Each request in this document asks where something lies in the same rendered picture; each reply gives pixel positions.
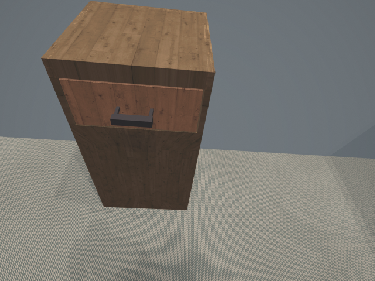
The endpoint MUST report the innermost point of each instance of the handle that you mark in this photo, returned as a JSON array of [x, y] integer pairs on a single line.
[[132, 120]]

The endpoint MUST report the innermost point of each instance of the cabinet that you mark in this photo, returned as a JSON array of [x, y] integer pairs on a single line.
[[136, 167]]

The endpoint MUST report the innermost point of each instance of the drawer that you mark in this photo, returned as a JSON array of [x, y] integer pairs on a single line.
[[93, 103]]

